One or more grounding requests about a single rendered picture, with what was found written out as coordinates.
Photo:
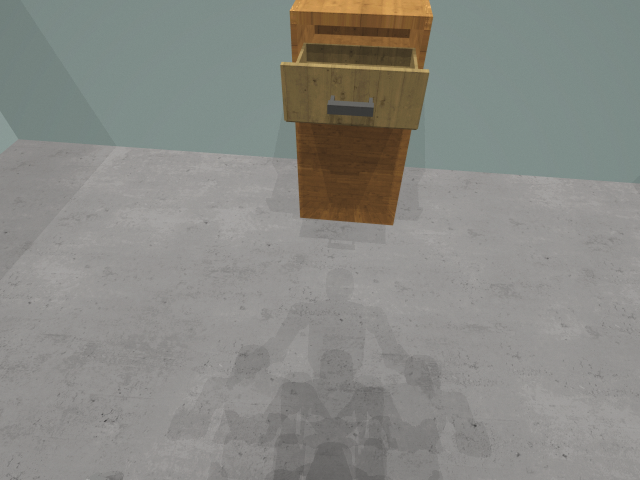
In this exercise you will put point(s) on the drawer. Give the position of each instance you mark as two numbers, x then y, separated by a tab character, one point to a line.
389	75

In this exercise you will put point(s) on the handle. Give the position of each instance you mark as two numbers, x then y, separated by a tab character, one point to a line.
350	108

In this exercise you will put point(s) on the cabinet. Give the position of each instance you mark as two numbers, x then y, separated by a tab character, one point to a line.
354	173

